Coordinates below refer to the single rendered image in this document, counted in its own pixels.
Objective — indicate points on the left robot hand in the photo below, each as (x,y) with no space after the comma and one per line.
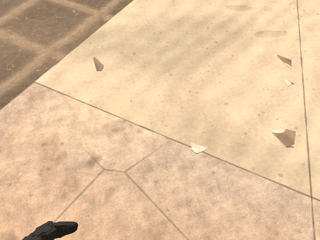
(51,231)

